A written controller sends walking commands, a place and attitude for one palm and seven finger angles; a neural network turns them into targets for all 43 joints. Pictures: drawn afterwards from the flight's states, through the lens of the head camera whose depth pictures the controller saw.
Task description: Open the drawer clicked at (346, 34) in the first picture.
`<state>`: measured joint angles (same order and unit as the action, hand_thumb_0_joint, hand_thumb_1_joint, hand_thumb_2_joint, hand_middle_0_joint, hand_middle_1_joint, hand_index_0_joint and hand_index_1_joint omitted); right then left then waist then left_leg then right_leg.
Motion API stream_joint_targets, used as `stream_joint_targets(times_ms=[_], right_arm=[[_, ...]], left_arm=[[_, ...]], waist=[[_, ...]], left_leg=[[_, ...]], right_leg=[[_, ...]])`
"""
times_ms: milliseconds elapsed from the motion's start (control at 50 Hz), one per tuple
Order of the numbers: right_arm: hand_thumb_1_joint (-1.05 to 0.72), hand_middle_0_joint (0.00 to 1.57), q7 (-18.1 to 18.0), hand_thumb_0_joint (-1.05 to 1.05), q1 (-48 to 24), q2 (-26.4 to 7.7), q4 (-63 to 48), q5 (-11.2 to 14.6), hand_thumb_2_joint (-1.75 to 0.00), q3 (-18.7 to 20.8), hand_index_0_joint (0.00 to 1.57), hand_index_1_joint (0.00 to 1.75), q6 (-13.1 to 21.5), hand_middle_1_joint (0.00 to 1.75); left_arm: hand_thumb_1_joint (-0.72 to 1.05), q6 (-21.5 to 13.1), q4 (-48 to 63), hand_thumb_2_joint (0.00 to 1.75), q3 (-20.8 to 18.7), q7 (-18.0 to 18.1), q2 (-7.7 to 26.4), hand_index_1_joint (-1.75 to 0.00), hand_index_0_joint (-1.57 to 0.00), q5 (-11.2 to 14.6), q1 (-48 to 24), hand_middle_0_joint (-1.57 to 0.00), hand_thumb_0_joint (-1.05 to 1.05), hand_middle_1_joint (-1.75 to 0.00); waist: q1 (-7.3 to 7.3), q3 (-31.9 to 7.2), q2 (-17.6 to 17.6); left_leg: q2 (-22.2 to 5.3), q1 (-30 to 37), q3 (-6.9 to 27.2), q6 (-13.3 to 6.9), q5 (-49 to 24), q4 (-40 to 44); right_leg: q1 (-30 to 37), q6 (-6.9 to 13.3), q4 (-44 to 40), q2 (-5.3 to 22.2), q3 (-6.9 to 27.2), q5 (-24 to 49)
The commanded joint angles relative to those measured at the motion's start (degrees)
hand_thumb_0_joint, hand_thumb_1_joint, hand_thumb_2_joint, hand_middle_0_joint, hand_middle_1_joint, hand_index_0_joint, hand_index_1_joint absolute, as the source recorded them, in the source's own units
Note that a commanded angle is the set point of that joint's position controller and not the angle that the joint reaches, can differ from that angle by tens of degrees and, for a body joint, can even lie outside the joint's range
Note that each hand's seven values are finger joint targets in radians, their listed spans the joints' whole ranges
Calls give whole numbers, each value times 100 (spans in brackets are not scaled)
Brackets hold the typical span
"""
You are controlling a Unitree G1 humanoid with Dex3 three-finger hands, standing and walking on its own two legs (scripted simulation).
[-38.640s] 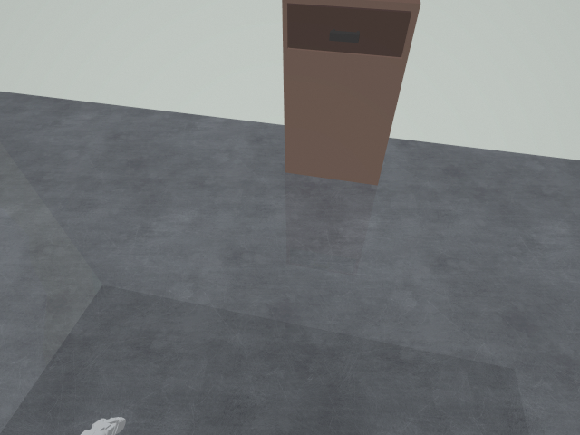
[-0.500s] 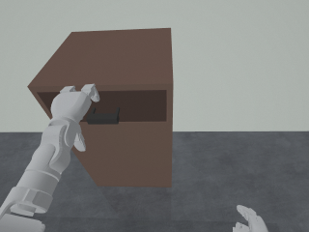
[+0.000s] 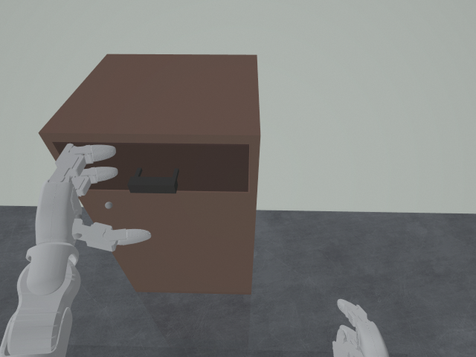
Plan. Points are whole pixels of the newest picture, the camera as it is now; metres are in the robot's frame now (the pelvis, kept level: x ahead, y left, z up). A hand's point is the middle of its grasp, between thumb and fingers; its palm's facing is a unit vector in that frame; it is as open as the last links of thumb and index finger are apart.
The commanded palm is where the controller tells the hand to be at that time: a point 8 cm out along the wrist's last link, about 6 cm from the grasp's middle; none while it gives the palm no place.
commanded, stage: draw the hand back to the body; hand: left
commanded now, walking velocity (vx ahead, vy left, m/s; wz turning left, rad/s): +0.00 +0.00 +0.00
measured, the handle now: (155, 178) +0.51 +0.26 -0.02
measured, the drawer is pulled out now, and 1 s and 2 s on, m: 0.00 0.00 0.00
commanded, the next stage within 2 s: step back with the hand held close in 0.72 s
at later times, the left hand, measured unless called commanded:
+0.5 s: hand (62, 289) +0.15 +0.22 +0.15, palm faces +0.37 -0.84 -0.39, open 8.8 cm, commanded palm +0.11 +0.27 +0.17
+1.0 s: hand (67, 269) +0.18 +0.23 +0.15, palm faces +0.41 -0.81 -0.43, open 7.5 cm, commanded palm +0.12 +0.27 +0.17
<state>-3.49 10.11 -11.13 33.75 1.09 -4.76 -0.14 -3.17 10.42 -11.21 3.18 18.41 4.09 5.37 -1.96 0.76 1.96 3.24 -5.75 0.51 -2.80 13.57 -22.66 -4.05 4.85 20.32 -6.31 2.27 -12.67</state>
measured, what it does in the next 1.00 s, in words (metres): stands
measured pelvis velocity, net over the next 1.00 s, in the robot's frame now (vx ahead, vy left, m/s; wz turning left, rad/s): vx -0.01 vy -0.01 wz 0.01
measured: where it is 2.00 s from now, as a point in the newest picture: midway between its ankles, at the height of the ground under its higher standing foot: outside the picture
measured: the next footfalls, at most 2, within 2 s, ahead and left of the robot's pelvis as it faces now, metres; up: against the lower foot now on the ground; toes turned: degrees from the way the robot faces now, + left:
right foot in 1.66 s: -0.14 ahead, -0.07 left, +0.00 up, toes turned +3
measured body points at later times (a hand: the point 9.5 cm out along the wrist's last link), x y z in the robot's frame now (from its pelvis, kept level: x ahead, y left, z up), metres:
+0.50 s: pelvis -0.01 -0.01 +0.00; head -0.04 -0.04 +0.45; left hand +0.13 +0.27 +0.18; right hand +0.19 -0.23 -0.08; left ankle -0.01 +0.09 -0.74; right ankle -0.02 -0.07 -0.74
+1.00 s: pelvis -0.01 -0.01 +0.00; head -0.01 -0.03 +0.45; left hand +0.15 +0.27 +0.18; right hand +0.17 -0.24 -0.09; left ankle -0.01 +0.09 -0.74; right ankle -0.02 -0.07 -0.74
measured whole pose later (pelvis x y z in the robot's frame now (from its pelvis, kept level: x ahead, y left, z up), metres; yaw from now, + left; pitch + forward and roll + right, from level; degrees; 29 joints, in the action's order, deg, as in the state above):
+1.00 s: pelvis -0.01 -0.01 +0.00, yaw +0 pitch +0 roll -1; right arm -2.9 10.9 -13.3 33.1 -0.4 -0.2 1.9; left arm -8.3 26.9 -18.6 7.7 18.8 2.7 31.7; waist -1.2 -0.5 3.9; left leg 1.3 -13.1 1.7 -1.7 15.0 -28.5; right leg -9.1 5.9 21.2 -8.3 0.7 -11.5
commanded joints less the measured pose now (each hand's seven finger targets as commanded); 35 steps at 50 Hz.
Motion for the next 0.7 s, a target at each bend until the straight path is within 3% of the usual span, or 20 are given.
stream_joint_targets(times_ms=[0, 40, 100, 240, 320, 400, 460, 560, 620, 680], right_arm=[[-90, 20, -16, 0, -822, -739, -862, -25, -90, 352, 20, 30, 514, 30], [-90, 20, 16, 0, -797, -776, -888, -26, -90, 406, 20, 30, 596, 30], [-90, 20, 27, 0, -756, -803, -845, -37, -90, 469, 20, 30, 647, 30], [-90, 20, 13, 0, -799, -806, -783, -52, -90, 543, 20, 30, 755, 30], [-90, 20, 12, 0, -786, -754, -778, -60, -90, 548, 20, 30, 827, 30], [-90, 20, 0, 0, -819, -724, -795, -75, -90, 587, 20, 30, 852, 30], [-90, 20, -28, 0, -864, -756, -738, -100, -90, 599, 20, 30, 891, 30], [-90, 20, -65, 0, -928, -715, -652, -110, -90, 608, 20, 30, 928, 30], [-90, 20, -43, 0, -957, -695, -627, -129, -90, 597, 20, 30, 956, 30], [-90, 20, -13, 0, -947, -690, -613, -120, -90, 577, 20, 30, 969, 30]], left_arm=[[2, -469, 1665, 52, -608, 82, 981, -86, -26, 196, -591, -26, 0, -86], [9, -489, 1815, 55, -580, 49, 911, -82, -26, 191, -166, -26, 0, -82], [20, -528, 2067, 60, -730, 77, 983, -75, -25, 206, 413, -25, 0, -75], [44, -622, 2570, 70, -1053, 132, 1181, -59, -23, 192, 1266, -23, 0, -59], [58, -643, 2762, 76, -1047, 148, 1056, -50, -22, 199, 1901, -22, 0, -50], [73, -635, 2771, 82, -1130, 174, 1030, -41, -21, 203, 2391, -21, 0, -41], [83, -641, 2755, 87, -986, 214, 1000, -34, -21, 171, 1955, -21, 0, -34], [90, -631, 2674, 90, -918, 345, 1000, -30, -20, 144, 1710, -20, 0, -30], [90, -618, 2677, 90, -985, 404, 1032, -30, -20, 148, 1884, -20, 0, -30], [90, -605, 2796, 90, -977, 435, 1024, -30, -20, 144, 1994, -20, 0, -30]], waist=[[-54, -753, 372], [-60, -848, 105], [-92, -1008, -19], [-122, -636, 85], [-145, -500, 350], [-165, -239, -52], [-76, 29, -4], [-96, -33, 107], [-194, -224, 32], [-228, -411, 175]], left_leg=[[-447, 239, 107, 205, -1509, 281], [-446, 267, 107, 183, -1605, 239], [-416, 200, 74, 158, -1549, 191], [-350, 7, 94, 137, -1036, 100], [-345, -4, 98, 147, -960, 73], [-353, -122, 158, 131, -668, 53], [-312, -147, 160, 105, -389, -17], [-290, -106, 199, 95, -177, -63], [-291, -174, 239, 107, -352, -69], [-305, -166, 255, 135, -568, -27]], right_leg=[[49, -226, -263, 485, -30, 1441], [55, -249, -253, 472, -10, 1506], [159, -268, -221, 517, 46, 1569], [-78, -267, -402, 551, 201, 1022], [-158, -266, -414, 577, 237, 927], [-342, -278, -546, 568, 322, 495], [-585, -298, -730, 633, 488, 65], [-555, -298, -845, 753, 563, -419], [-334, -293, -729, 786, 576, -157], [-134, -283, -561, 761, 513, 256]])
